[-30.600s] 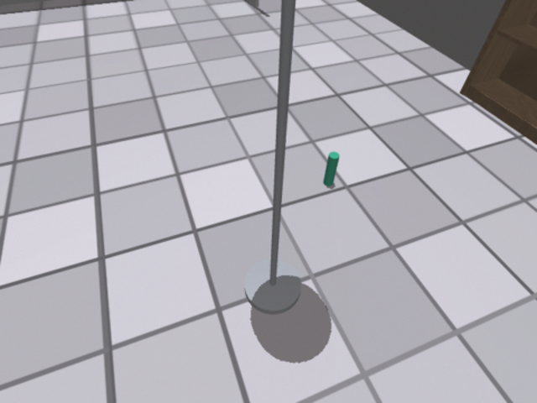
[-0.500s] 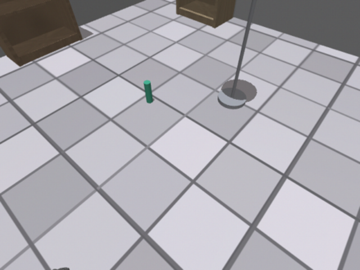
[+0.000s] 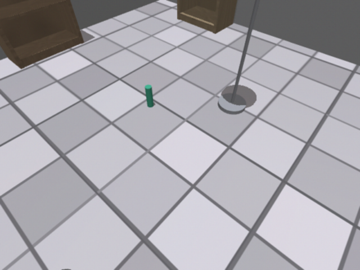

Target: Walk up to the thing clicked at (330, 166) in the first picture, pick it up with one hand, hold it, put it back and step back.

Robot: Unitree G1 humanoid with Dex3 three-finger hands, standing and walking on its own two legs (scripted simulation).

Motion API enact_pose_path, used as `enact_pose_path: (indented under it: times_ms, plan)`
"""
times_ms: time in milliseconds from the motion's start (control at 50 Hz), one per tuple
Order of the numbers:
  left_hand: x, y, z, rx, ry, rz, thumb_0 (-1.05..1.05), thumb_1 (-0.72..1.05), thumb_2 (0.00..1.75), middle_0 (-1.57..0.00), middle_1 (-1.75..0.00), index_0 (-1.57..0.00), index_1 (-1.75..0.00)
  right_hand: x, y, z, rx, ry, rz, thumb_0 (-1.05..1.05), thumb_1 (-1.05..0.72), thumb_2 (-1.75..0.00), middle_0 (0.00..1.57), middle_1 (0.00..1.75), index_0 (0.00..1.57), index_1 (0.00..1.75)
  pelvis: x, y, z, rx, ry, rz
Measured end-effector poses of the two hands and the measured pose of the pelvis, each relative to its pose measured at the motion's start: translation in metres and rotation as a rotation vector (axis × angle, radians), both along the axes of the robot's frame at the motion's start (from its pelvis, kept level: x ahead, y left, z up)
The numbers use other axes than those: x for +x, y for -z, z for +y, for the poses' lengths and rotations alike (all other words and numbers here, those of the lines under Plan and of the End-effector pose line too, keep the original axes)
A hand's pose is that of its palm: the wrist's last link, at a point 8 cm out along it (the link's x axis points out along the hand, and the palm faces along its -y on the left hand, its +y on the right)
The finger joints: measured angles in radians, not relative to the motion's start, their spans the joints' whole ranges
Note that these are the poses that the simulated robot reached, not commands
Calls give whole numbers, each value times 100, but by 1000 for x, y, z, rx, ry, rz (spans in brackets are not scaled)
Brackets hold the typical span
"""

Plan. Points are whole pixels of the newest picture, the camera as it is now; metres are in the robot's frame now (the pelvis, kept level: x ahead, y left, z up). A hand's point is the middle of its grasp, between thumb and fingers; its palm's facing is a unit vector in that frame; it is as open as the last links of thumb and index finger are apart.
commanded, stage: stand
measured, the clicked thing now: (149, 96) +1.47 +0.23 -0.68
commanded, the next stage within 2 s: none
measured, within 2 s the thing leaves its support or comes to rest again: neither
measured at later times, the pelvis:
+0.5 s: pelvis +0.00 +0.00 +0.00, yaw +1 degrees
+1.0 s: pelvis +0.01 +0.01 +0.00, yaw +1 degrees
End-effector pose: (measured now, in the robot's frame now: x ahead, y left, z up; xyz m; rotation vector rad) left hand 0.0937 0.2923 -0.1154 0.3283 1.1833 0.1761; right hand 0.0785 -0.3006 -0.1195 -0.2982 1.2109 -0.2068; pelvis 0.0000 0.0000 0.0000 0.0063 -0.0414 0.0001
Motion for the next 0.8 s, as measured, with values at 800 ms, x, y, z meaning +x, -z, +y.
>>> enact_pose_path:
  times_ms: [800]
  plan:
    - [-15, 3, 9, -3, -31, 35, 0, 90, 90, -20, -30, -20, -30, 7, 0, 11, 3, -17, 24, 0, -91, -90, 21, 30, 20, 30, 8, -2, 7, -3, -20, 4]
